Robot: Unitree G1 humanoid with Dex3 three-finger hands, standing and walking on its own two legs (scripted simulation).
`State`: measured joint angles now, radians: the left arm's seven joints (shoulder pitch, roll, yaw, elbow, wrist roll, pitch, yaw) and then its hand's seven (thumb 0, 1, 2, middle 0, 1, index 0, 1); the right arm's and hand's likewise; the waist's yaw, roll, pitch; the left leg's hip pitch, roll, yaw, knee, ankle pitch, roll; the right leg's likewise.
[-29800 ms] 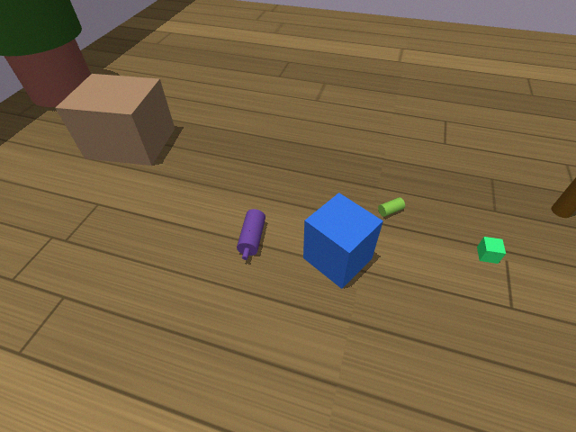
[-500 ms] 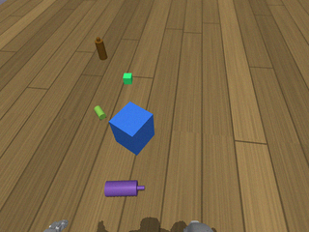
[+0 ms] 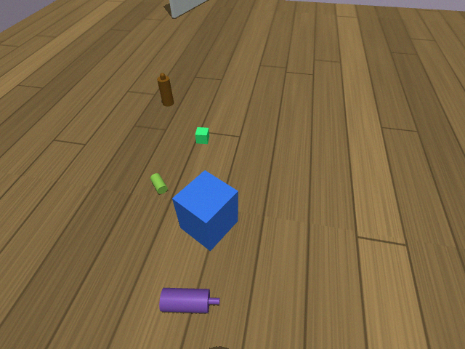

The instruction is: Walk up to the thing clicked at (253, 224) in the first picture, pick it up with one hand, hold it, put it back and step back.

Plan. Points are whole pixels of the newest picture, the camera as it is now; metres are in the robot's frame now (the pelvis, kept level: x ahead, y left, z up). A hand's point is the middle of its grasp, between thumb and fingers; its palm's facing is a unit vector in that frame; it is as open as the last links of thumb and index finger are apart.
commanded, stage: walk up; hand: left
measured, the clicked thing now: (190, 300) +0.43 +0.20 -0.73
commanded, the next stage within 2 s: none
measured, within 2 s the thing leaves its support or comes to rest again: neither
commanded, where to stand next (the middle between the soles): +0.05 +0.00 m, yaw -2 degrees
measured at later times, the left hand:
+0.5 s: hand out of the picture +0.09 +0.25 -0.15, palm faces +0.03 -0.94 -0.34, open 7.4 cm
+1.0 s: hand out of the picture +0.08 +0.31 -0.18, palm faces +0.01 -0.92 -0.38, open 7.4 cm
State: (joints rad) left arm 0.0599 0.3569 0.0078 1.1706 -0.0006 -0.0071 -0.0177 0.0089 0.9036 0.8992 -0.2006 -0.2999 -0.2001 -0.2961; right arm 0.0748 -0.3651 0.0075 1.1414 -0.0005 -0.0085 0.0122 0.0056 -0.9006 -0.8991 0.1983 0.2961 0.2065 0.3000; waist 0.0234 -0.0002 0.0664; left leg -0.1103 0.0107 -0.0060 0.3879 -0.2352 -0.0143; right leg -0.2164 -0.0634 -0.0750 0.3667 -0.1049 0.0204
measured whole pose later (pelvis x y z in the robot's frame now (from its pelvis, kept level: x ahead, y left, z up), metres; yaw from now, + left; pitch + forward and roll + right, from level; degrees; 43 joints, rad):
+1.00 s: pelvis -0.06 +0.03 -0.03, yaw +3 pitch -2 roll +1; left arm -0.03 0.42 0.07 0.95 0.03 0.08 0.01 0.01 0.90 0.90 -0.20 -0.30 -0.20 -0.30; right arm 0.17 -0.39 -0.07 1.02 -0.04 0.03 0.01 0.00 -0.90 -0.90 0.20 0.30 0.21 0.30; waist -0.03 -0.07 0.18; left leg -0.29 -0.02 0.00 0.73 -0.41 0.02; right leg -0.52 -0.05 0.08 0.88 -0.44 -0.01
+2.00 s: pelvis -0.05 +0.01 -0.02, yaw +0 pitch -3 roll +0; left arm 0.13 0.41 0.04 0.93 -0.01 0.01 0.03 0.01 0.90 0.90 -0.20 -0.30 -0.20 -0.30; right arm 0.12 -0.37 -0.04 0.86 -0.02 0.01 0.01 0.01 -0.90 -0.90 0.20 0.30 0.21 0.30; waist 0.02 -0.02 0.17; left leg -0.33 -0.01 0.01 0.68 -0.30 0.03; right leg -0.35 0.00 0.04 0.91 -0.54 -0.02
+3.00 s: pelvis +0.02 +0.00 -0.01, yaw -2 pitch -3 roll +0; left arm 0.20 0.36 0.02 1.01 0.00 -0.01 0.01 0.01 0.90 0.90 -0.20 -0.30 -0.20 -0.30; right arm 0.18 -0.39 -0.04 1.00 -0.01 -0.01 0.01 0.01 -0.90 -0.90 0.20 0.30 0.20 0.30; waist 0.01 0.03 0.13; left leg -0.30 0.01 -0.02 0.56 -0.14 0.01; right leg -0.11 -0.01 -0.02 0.54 -0.38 0.00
